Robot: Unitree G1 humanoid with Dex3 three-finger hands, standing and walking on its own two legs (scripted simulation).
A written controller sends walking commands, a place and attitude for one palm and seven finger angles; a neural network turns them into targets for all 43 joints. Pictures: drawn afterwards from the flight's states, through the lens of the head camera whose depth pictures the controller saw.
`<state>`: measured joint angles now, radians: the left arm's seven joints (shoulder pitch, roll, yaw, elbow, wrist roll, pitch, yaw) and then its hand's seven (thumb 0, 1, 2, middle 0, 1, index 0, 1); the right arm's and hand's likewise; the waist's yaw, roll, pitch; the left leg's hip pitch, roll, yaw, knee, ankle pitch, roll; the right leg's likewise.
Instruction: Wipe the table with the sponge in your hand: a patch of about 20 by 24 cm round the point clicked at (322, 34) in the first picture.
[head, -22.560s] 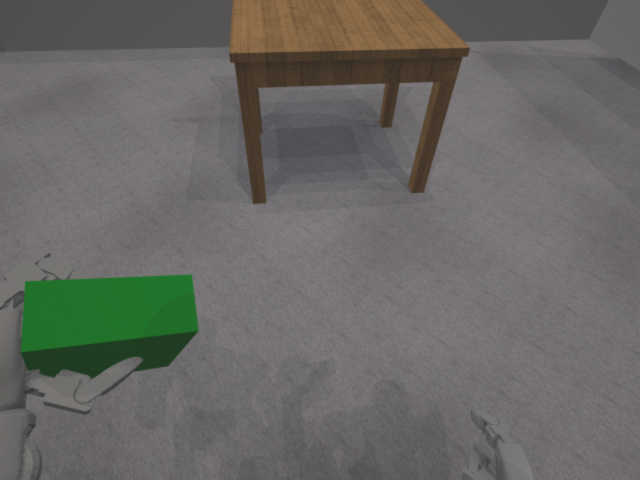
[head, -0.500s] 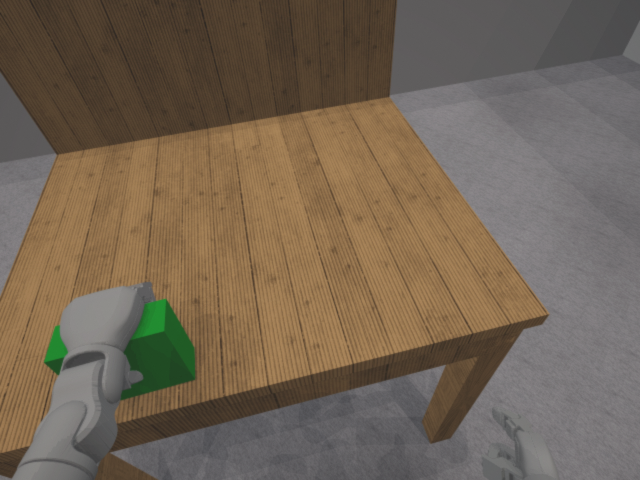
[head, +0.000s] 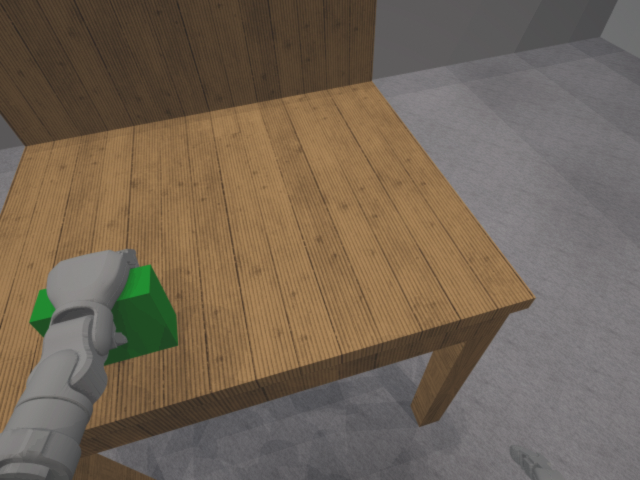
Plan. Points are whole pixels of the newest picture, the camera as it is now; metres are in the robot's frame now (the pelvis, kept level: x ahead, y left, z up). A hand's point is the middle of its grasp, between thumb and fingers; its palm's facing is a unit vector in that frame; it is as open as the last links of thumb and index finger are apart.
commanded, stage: wipe forward along the first lane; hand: left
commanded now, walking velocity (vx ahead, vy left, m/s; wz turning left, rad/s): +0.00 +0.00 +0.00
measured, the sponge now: (119, 328) +0.30 +0.33 -0.02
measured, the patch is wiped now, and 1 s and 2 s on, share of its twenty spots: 0.10 0.45 0.50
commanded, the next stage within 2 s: slide across to the middle lane in 1.02 s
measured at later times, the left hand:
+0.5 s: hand (112, 271) +0.36 +0.35 +0.03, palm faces -0.14 +0.01 -0.99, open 9.7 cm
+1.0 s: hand (108, 243) +0.41 +0.38 +0.03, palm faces -0.16 +0.00 -0.99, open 9.7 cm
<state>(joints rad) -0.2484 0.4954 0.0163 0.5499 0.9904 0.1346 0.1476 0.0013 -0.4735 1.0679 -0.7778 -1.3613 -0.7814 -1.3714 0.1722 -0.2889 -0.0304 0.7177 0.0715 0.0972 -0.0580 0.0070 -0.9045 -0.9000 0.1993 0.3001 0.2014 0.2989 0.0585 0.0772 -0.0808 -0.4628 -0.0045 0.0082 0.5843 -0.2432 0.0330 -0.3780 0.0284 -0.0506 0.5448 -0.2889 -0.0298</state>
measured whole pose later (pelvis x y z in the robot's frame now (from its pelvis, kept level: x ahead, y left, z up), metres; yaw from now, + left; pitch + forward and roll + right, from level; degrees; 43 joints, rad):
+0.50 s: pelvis -0.01 +0.01 -0.01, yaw +0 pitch +11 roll -2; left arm -0.54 0.57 0.03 0.87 1.03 0.07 0.17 0.01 -0.50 1.11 -0.79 -1.35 -0.79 -1.38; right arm 0.23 -0.28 -0.02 0.71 0.08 0.12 -0.05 0.01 -0.90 -0.90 0.20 0.30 0.20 0.30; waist 0.01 0.06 -0.11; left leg -0.61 0.00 0.00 0.67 -0.26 0.04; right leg -0.51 0.03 -0.06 0.61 -0.30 -0.02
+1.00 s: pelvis +0.00 +0.02 -0.01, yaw -1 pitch +15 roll -3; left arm -0.70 0.67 0.07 1.05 1.07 0.02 0.15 0.01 -0.51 1.11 -0.78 -1.36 -0.78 -1.39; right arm 0.29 -0.29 -0.03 0.72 0.07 0.13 -0.04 0.00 -0.90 -0.90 0.20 0.30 0.20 0.30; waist -0.04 0.04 -0.12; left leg -0.69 0.00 0.01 0.71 -0.29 0.06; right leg -0.58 0.04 -0.04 0.62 -0.30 -0.01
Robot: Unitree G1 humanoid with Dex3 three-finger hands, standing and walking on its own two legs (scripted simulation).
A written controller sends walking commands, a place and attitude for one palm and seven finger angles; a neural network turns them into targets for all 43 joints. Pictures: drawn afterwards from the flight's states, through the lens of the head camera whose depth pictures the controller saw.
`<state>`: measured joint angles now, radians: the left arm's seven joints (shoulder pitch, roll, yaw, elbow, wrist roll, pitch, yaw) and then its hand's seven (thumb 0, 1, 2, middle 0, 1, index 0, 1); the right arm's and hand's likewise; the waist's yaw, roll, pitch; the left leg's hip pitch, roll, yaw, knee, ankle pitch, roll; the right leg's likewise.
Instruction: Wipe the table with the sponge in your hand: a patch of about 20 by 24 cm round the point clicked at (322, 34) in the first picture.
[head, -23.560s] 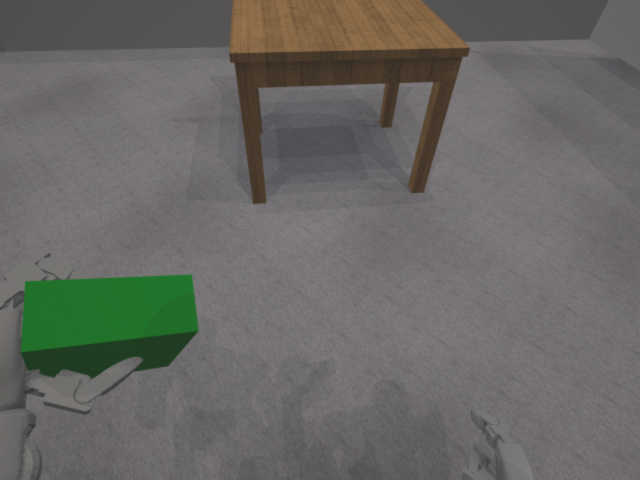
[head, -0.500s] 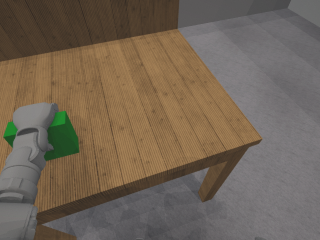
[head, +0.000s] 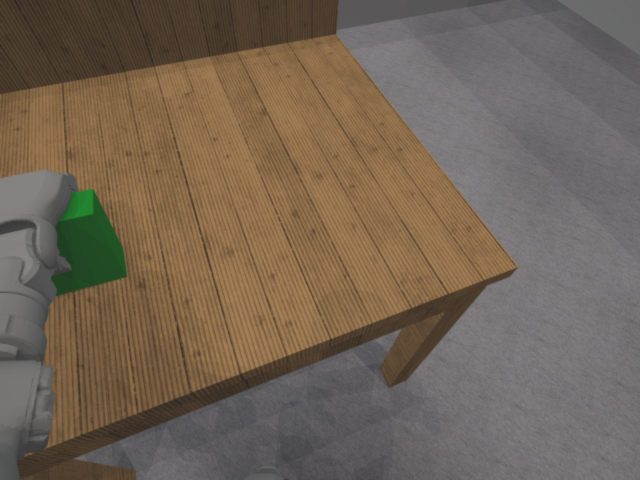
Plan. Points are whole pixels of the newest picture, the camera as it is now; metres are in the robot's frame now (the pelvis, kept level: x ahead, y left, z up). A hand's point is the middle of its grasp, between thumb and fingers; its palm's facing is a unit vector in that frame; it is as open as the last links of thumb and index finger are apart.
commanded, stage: wipe forward along the first lane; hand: left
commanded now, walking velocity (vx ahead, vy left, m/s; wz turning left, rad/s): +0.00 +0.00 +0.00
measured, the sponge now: (61, 258) +0.39 +0.37 +0.00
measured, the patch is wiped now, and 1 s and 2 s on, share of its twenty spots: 0.45 0.50 0.65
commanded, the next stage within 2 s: slide across to the middle lane in 0.02 s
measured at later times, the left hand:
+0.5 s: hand (74, 219) +0.42 +0.34 +0.05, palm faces -0.12 +0.01 -0.99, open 9.7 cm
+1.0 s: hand (116, 209) +0.44 +0.29 +0.04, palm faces -0.13 -0.01 -0.99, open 9.7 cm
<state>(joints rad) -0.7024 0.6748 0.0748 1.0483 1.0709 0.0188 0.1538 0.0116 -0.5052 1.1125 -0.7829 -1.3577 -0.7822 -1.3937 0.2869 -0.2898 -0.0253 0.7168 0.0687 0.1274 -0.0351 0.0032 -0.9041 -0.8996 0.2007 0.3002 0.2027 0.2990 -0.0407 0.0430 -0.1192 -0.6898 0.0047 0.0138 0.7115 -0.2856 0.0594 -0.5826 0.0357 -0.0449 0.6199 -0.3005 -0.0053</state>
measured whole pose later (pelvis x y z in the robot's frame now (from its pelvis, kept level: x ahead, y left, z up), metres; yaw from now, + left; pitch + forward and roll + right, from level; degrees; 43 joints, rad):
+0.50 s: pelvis +0.01 +0.01 +0.01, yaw +1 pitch +13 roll -3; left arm -0.72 0.56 -0.05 1.01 1.04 0.12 0.20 0.00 -0.49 1.11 -0.77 -1.38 -0.77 -1.41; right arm 0.25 -0.25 -0.03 0.74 0.07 0.13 -0.02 0.00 -0.90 -0.90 0.20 0.30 0.20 0.30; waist -0.03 0.05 -0.11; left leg -0.62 -0.02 0.01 0.67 -0.28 0.07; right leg -0.51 0.01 -0.05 0.58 -0.30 0.00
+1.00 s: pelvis +0.03 -0.01 +0.01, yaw +0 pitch +13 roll -2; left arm -0.69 0.50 -0.04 1.00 1.03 0.19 0.21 -0.01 -0.49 1.11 -0.76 -1.39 -0.76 -1.43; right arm 0.26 -0.28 -0.03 0.75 0.06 0.16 -0.01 0.00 -0.91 -0.90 0.20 0.30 0.20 0.30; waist -0.04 0.05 -0.12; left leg -0.56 0.00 0.01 0.62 -0.29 0.04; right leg -0.46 0.04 -0.04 0.54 -0.31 -0.02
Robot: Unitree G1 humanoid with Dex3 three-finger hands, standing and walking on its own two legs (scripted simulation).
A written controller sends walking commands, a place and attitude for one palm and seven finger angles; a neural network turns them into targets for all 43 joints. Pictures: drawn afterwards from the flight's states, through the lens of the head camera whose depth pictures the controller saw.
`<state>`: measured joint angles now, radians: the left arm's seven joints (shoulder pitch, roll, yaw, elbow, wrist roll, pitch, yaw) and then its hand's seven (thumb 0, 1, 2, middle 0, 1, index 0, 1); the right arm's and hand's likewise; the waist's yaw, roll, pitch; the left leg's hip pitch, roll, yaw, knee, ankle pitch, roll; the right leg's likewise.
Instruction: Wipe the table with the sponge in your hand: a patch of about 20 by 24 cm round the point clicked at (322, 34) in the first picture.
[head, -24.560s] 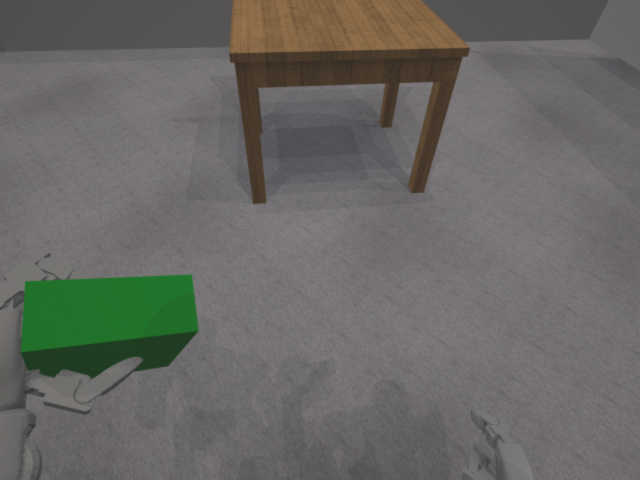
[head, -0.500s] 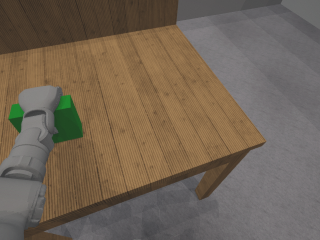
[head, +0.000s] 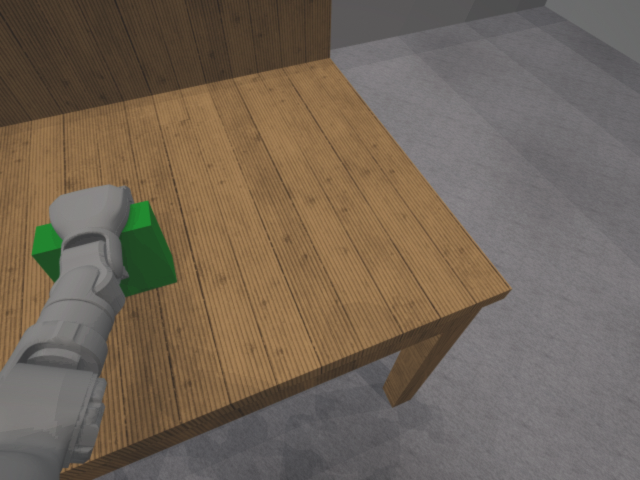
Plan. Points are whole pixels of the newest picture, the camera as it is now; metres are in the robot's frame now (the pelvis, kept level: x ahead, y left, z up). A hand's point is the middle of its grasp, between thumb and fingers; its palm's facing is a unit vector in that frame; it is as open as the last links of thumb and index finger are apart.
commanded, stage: wipe back along the middle lane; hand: left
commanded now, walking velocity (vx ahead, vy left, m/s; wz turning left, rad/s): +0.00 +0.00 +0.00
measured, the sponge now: (118, 265) +0.41 +0.31 -0.01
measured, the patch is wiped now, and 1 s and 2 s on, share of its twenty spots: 0.50 0.65 0.85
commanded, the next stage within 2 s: slide across to the third lane in 1.52 s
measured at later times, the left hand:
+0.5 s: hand (114, 264) +0.38 +0.28 +0.03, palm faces -0.07 -0.01 -1.00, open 9.7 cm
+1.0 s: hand (116, 298) +0.33 +0.27 +0.03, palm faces -0.04 -0.02 -1.00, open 9.7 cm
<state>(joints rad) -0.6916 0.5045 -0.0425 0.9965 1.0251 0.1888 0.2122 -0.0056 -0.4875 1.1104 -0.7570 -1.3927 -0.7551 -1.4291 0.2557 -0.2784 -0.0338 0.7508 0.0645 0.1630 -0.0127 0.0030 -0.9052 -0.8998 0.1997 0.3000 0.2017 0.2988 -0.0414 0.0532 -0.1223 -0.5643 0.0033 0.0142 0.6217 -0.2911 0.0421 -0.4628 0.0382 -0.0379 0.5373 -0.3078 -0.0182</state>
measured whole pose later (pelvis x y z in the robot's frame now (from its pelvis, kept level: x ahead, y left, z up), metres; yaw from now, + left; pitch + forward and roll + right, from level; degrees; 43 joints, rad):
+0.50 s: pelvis +0.00 +0.01 +0.00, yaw +1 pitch +11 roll -2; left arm -0.51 0.40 -0.13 0.75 1.01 0.28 0.24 -0.01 -0.47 1.10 -0.74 -1.41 -0.74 -1.44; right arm 0.18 -0.26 -0.02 0.69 0.08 0.18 -0.01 0.00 -0.91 -0.90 0.20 0.30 0.20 0.30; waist 0.01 0.06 -0.13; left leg -0.50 -0.02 0.02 0.60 -0.29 0.05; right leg -0.40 0.02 -0.04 0.53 -0.32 -0.01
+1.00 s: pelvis +0.00 +0.00 +0.00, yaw +1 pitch +7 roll -1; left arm -0.29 0.36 -0.19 0.48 1.00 0.39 0.22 0.00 -0.47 1.10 -0.73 -1.42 -0.73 -1.45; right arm 0.13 -0.27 0.00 0.66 0.09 0.17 -0.01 0.01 -0.91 -0.90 0.20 0.30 0.20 0.30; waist 0.04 0.07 -0.12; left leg -0.42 -0.02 0.02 0.58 -0.29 0.05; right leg -0.33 0.02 -0.03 0.53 -0.33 -0.01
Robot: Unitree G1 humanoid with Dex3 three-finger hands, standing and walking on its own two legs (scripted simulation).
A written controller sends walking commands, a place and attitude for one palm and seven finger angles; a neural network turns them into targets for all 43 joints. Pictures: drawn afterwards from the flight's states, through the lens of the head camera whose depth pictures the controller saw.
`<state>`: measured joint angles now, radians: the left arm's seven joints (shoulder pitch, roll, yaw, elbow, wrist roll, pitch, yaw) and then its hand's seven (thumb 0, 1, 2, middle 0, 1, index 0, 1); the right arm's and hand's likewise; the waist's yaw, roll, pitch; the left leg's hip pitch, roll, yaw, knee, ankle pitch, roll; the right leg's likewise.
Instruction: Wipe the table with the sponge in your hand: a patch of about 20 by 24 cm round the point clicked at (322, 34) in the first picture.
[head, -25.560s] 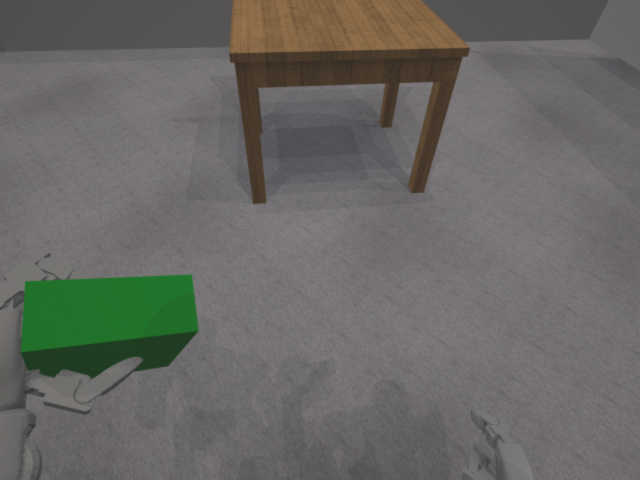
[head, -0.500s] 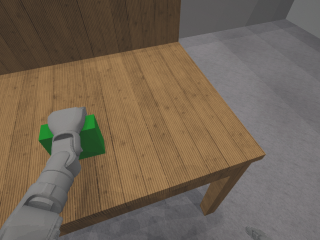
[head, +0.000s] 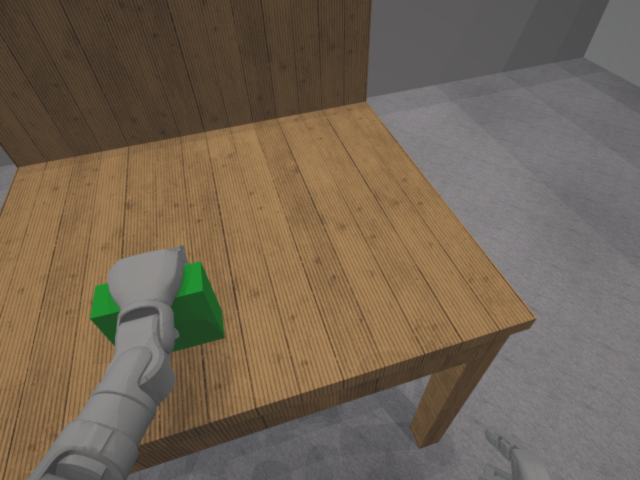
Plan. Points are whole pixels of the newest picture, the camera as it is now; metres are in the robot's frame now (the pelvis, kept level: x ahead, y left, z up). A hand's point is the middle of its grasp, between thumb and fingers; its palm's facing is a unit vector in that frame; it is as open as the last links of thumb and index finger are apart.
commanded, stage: wipe back along the middle lane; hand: left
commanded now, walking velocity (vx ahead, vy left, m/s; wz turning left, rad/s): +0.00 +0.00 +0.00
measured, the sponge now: (169, 321) +0.33 +0.26 -0.02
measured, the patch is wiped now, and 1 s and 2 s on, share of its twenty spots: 0.65 0.85 0.85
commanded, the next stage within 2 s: slide across to the third lane in 0.52 s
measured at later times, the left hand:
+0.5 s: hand (158, 342) +0.27 +0.24 +0.03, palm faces -0.02 -0.04 -1.00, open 9.7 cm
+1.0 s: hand (181, 346) +0.27 +0.21 +0.03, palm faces -0.05 -0.05 -1.00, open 9.7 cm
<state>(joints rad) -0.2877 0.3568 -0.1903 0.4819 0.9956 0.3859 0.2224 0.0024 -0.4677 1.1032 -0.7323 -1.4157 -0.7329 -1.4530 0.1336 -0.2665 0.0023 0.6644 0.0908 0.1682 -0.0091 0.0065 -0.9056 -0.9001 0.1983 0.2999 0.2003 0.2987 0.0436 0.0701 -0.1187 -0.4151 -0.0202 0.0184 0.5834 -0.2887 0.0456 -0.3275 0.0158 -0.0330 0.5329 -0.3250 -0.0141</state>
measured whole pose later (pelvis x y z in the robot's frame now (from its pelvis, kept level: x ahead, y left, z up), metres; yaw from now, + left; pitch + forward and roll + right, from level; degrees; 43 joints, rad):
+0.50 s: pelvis -0.01 -0.01 +0.00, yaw -1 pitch +4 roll -1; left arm -0.04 0.36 -0.19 0.24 0.99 0.39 0.22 0.02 -0.47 1.10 -0.73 -1.42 -0.74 -1.45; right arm 0.09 -0.27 0.00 0.65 0.09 0.14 -0.01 0.01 -0.91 -0.90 0.20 0.30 0.20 0.30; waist 0.07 0.08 -0.11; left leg -0.36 -0.01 0.03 0.56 -0.27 0.03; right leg -0.29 0.03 -0.02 0.54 -0.32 -0.03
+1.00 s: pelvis -0.02 -0.02 +0.00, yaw +0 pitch +2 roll +0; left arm -0.12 0.30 -0.30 0.28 1.00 0.42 0.19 0.00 -0.47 1.10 -0.73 -1.42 -0.75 -1.43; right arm 0.07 -0.25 0.00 0.68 0.08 0.13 -0.01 0.01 -0.91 -0.90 0.20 0.30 0.20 0.30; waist 0.09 0.10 -0.09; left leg -0.35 -0.02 0.01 0.56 -0.26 0.03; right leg -0.28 0.02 -0.04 0.55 -0.32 -0.03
